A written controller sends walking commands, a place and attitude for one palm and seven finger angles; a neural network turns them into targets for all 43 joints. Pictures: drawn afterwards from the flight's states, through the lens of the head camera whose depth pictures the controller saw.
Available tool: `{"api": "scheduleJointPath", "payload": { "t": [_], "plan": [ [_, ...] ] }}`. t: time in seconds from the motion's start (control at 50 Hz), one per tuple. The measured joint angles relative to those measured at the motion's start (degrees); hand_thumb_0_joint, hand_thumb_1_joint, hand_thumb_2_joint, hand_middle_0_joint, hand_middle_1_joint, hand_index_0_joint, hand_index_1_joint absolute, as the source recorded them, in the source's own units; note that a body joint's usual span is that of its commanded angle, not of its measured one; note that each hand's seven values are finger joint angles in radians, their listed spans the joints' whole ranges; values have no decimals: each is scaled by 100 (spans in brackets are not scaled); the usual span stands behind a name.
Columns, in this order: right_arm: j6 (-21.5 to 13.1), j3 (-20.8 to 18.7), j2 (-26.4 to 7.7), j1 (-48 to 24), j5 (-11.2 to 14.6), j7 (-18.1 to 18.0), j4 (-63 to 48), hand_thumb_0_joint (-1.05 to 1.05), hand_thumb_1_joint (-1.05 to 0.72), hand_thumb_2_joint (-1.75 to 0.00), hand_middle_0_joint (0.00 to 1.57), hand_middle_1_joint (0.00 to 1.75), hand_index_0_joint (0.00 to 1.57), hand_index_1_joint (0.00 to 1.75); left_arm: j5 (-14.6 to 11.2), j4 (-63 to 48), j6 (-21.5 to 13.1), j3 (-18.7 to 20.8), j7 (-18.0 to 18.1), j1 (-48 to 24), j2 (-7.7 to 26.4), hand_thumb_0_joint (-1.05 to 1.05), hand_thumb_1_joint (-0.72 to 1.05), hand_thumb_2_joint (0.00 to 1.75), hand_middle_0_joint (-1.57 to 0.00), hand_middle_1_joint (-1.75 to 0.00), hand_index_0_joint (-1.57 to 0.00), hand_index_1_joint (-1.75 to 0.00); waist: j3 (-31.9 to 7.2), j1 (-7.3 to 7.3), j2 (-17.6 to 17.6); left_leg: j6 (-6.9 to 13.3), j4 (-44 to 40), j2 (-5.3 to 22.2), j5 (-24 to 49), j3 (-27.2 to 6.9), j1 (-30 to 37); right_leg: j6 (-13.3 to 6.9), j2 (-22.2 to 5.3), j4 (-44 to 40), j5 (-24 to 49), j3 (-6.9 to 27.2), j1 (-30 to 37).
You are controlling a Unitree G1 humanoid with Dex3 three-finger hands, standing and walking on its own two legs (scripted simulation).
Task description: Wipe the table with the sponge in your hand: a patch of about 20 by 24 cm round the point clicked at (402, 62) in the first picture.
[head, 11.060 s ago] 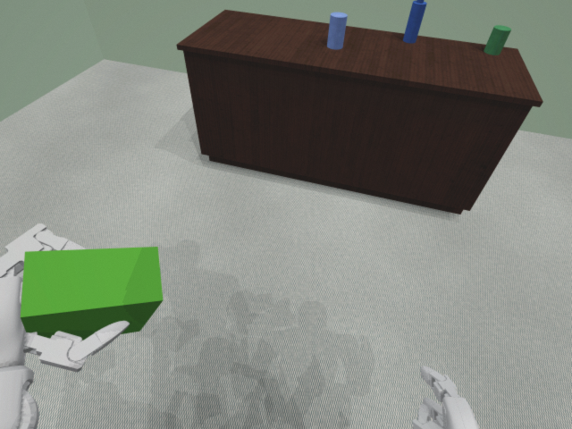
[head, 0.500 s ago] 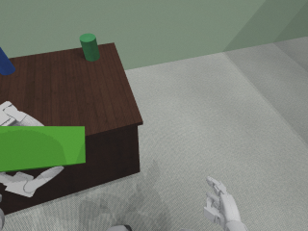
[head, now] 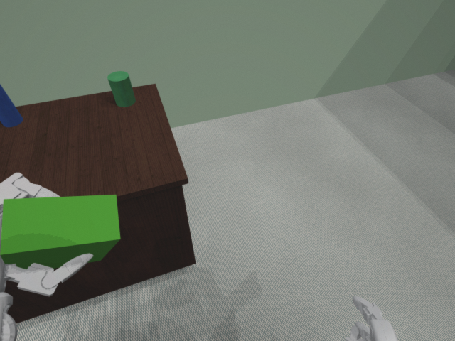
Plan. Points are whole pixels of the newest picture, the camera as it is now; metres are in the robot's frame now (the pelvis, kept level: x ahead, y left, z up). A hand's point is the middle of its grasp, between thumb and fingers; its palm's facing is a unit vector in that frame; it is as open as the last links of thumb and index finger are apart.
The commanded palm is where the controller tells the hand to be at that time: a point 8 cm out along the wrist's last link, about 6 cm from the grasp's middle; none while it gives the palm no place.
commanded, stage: come to a stop and stand still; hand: left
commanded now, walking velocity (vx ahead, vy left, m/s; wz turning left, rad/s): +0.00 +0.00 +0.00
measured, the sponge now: (77, 234) +0.22 +0.21 +0.15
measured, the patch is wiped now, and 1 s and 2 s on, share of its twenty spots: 0.00 0.00 0.00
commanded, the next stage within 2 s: look again from close up in 0.66 s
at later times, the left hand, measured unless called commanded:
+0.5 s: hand (43, 274) +0.17 +0.23 +0.16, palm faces +0.36 -0.84 -0.41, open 9.8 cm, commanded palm +0.12 +0.27 +0.18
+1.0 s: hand (15, 264) +0.17 +0.26 +0.17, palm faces +0.34 -0.85 -0.40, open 9.8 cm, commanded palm +0.12 +0.30 +0.18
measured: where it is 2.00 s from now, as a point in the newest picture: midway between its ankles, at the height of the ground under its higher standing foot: outside the picture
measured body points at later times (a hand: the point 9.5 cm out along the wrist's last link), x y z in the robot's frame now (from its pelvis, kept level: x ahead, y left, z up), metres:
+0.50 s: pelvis -0.05 +0.00 +0.00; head -0.05 -0.01 +0.45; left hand +0.14 +0.27 +0.18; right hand +0.10 -0.23 -0.09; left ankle -0.02 +0.12 -0.73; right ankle +0.04 -0.04 -0.73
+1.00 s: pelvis -0.06 +0.03 +0.00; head -0.05 +0.02 +0.44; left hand +0.15 +0.30 +0.19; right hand +0.10 -0.20 -0.08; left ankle -0.02 +0.12 -0.74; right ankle +0.04 -0.04 -0.73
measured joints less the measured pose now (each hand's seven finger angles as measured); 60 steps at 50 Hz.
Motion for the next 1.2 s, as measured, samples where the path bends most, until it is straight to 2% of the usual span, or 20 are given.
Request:
{"api": "scheduleJointPath", "payload": {
  "t": [0.08, 0.14, 0.2, 0.34, 0.52, 0.6, 0.76, 0.78, 0.8, 0.84, 0.86, 0.9, 0.96, 1.0, 1.06, 1.1, 1.14, 1.2],
  "plan": [
    [32, 103, 122, 45, 18, 23, -80, 1, -91, -90, 20, 30, 20, 30, 42, 49, 19, -138, -5, 76, -78, -1, -47, 100, -77, -135, -77, -135, -65, 190, -101, -36, -112, -5, 141, 94, 93, 333, -5, -133, 99, 101, 87],
    [-17, 189, 181, 68, 1, 24, -138, 1, -91, -90, 20, 30, 20, 30, 113, 168, 38, -257, -30, -45, -147, -1, -47, 100, -77, -135, -77, -135, -108, 263, -47, -32, -86, -17, 178, 76, 41, 347, -18, -123, 127, 89, 52],
    [-34, 256, 253, 42, -17, 54, -129, 1, -91, -90, 20, 30, 20, 30, 150, 339, 70, -306, -62, -256, -185, -1, -46, 100, -77, -135, -77, -135, -113, 306, 41, -6, 12, -14, 140, 44, -64, 261, 9, -159, 182, 94, 15],
    [53, 340, 386, -13, -22, 171, -56, 1, -90, -90, 21, 30, 20, 30, 130, 454, 184, -289, -69, -367, -197, -1, -46, 100, -77, -135, -77, -135, -35, 239, 105, 106, 238, -45, -116, -77, -289, 77, 84, -398, 476, 114, -20],
    [120, 305, 274, 249, -57, 118, -37, 1, -90, -90, 21, 30, 20, 30, 143, 228, 186, -326, -57, -119, -88, -1, -46, 100, -77, -135, -77, -135, 14, 110, 34, 60, -53, -80, 256, -122, -195, 251, 101, -459, 290, 181, -3],
    [93, 238, 183, 273, -43, 104, -45, 1, -90, -90, 20, 30, 20, 30, 127, 194, 125, -198, -48, -95, -4, -1, -46, 100, -77, -135, -77, -135, 90, 97, 43, 37, 0, -102, 421, -99, -224, 208, 81, -433, 539, 203, -28],
    [54, 194, 159, 251, -29, 93, 33, 1, -91, -90, 20, 30, 20, 30, 150, 407, 190, -269, -46, -64, -129, -1, -46, 100, -77, -135, -77, -135, -5, 94, 71, 119, 237, -141, -99, -96, -380, 152, 69, -367, 352, 251, -124],
    [-78, 132, 229, 301, -19, 80, 52, 1, -91, -90, 20, 30, 20, 30, 309, 432, 226, -213, -190, -390, 91, -1, -46, 100, -77, -135, -77, -135, 80, 206, -20, 91, 273, -144, -73, -77, -402, 355, 62, -441, 653, 303, -101],
    [-199, 110, 303, 328, -16, 67, 124, 1, -91, -90, 20, 30, 20, 30, 379, 638, 94, -107, -329, -907, 400, -1, -46, 100, -77, -135, -77, -135, 169, 295, -117, 108, 315, -114, 7, -60, -448, 447, 52, -428, 812, 272, -120],
    [-262, 187, 394, 250, -11, 102, 219, 1, -91, -90, 20, 30, 20, 30, 240, 1093, -188, 218, -377, -1674, 750, -1, -46, 100, -77, -135, -77, -135, 324, 382, -264, 127, 316, -64, 102, -58, -436, 472, 79, -406, 700, 230, -99],
    [-282, 214, 410, 206, -7, 142, 198, 1, -91, -90, 20, 30, 20, 30, 134, 1257, -279, 381, -350, -1839, 761, -1, -46, 100, -77, -135, -77, -135, 355, 405, -302, 132, 276, -64, 94, -33, -399, 453, 91, -357, 527, 268, -115],
    [-378, 224, 355, 168, 17, 237, 28, 1, -90, -90, 20, 30, 20, 30, -37, 1329, -378, 568, -290, -1759, 548, -1, -46, 100, -77, -135, -77, -135, 370, 392, -243, 164, 177, -78, 113, 52, -317, 503, 85, -162, 90, 357, -190],
    [-605, 166, 196, 168, 112, 374, -263, 1, -90, -90, 20, 30, 20, 30, -97, 987, -465, 303, -319, -1191, 87, -1, -46, 100, -77, -135, -77, -135, 443, 339, -36, 235, 150, -163, 307, 234, -230, 742, -61, 337, -343, 448, -360],
    [-686, 150, 176, 150, 146, 411, -309, 1, -90, -90, 20, 30, 20, 30, -33, 742, -514, -33, -432, -818, -91, -1, -46, 100, -77, -135, -77, -135, 493, 306, 10, 262, 260, -270, 324, 304, -201, 671, -173, 589, -279, 502, -410],
    [-684, 220, 305, 160, 118, 395, -222, 1, -90, -90, 20, 30, 20, 30, 51, 573, -551, -287, -607, -432, -52, -1, -47, 100, -77, -135, -77, -134, 423, 264, -83, 290, 495, -363, 40, 266, -244, 363, -241, 693, -78, 501, -395],
    [-666, 287, 402, 186, 72, 368, -153, 1, -90, -90, 20, 30, 20, 30, 60, 554, -528, -222, -647, -390, 68, -1, -47, 100, -77, -135, -77, -134, 343, 274, -174, 279, 683, -352, -273, 168, -360, 247, -223, 664, -113, 426, -398],
    [-681, 337, 458, 190, 13, 351, -87, 1, -90, -90, 20, 30, 20, 30, 48, 550, -499, -55, -601, -512, 137, -1, -47, 100, -77, -134, -77, -134, 318, 332, -260, 274, 777, -329, -426, 65, -454, 230, -179, 575, -161, 360, -394],
    [-755, 365, 449, 151, -57, 364, -28, 1, -90, -90, 20, 30, 20, 30, 7, 484, -485, 181, -478, -855, 89, -1, -47, 100, -77, -134, -77, -134, 416, 464, -363, 314, 580, -311, -37, 26, -387, 292, -124, 495, -290, 374, -349]
  ]
}}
